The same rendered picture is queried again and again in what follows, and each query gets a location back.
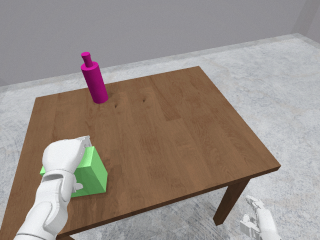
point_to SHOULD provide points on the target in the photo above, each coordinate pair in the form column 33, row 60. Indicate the table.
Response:
column 162, row 138

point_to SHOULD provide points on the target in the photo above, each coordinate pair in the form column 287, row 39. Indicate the robot left hand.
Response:
column 66, row 155

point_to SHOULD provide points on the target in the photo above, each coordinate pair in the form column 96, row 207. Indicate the robot right hand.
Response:
column 252, row 225

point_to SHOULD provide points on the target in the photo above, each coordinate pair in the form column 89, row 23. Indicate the sponge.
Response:
column 91, row 173

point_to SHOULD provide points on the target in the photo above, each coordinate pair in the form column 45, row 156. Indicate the left robot forearm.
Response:
column 49, row 213

